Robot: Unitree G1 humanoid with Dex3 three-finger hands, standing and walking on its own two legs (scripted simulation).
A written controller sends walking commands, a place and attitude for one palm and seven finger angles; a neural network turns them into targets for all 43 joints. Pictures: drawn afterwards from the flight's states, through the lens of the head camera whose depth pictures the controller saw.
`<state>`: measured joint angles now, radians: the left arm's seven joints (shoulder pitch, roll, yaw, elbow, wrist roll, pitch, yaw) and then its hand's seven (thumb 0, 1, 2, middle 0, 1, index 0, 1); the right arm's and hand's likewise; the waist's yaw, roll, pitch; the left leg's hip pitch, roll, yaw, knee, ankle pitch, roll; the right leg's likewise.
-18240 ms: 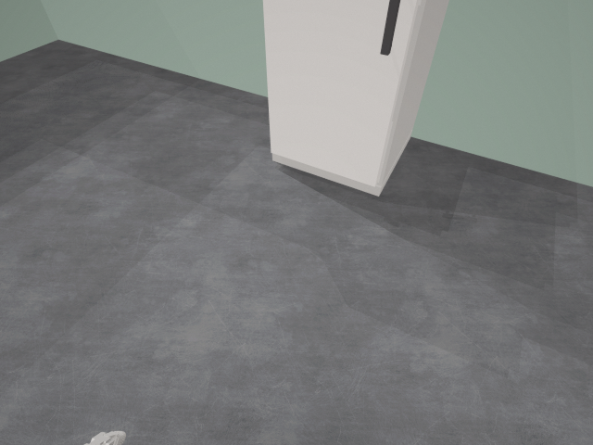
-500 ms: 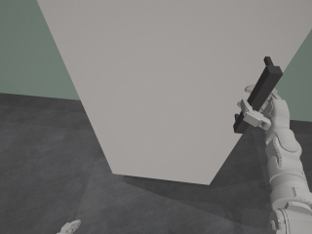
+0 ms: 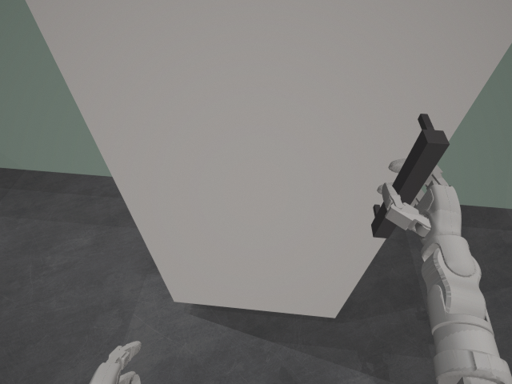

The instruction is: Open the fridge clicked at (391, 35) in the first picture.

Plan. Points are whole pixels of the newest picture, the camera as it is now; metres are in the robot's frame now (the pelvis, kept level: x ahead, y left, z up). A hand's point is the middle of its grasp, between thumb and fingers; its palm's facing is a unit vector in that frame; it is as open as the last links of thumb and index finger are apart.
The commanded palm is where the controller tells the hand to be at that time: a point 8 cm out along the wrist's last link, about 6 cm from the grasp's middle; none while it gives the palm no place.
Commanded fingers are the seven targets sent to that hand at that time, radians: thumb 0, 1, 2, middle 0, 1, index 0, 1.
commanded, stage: pull the door a little, standing still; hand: right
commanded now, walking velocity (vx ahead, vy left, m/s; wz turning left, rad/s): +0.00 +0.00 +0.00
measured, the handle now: (399, 181) +0.44 -0.19 +0.10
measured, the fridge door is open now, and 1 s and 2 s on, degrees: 0 26 49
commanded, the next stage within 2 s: walk backward, drawing the door open in 0.18 s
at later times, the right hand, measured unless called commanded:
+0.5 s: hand (394, 272) +0.27 -0.15 +0.10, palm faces +0.07 +0.99 -0.15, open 6.7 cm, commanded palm +0.23 -0.20 +0.11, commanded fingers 0.00 -0.90 -0.90 0.45 1.40 0.45 1.40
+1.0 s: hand (363, 362) +0.16 -0.09 +0.10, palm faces +0.19 +0.97 -0.18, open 6.8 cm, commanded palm +0.12 -0.14 +0.11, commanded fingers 0.00 -0.90 -0.90 0.45 1.40 0.45 1.40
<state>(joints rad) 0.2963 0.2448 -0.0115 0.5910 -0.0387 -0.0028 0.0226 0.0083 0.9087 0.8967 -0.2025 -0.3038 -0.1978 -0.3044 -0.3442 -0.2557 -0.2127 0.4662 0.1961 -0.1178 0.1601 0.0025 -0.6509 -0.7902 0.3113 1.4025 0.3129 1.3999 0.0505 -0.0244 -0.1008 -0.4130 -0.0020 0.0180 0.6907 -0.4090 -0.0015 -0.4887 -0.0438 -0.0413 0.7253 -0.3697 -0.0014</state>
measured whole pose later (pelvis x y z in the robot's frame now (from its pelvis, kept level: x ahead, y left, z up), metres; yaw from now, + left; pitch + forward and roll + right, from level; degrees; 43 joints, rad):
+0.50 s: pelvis +0.01 +0.00 +0.02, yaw -1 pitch +1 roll +1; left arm 0.18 0.22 -0.04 0.54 0.00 0.08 0.08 0.01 0.91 0.90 -0.20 -0.30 -0.20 -0.30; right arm 0.21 -0.18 0.01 -0.11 0.07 -0.05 -0.04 -0.03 -0.57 -0.72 0.35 1.35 0.32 1.38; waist 0.01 -0.05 -0.03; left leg -0.21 0.02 0.05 0.56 -0.32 -0.02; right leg -0.26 -0.02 -0.03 0.54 -0.29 -0.01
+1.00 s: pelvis -0.09 +0.06 +0.02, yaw -6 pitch +0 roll -1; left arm 0.22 0.20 -0.01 0.60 0.01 0.06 0.09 0.01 0.91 0.90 -0.20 -0.30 -0.20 -0.30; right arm 0.26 -0.16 0.01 -0.15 0.06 -0.04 -0.12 -0.04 -0.58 -0.66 0.33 1.33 0.31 1.38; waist 0.06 -0.06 0.00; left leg -0.29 -0.04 0.10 0.49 -0.22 0.05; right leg -0.32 -0.03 0.09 0.37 -0.08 0.04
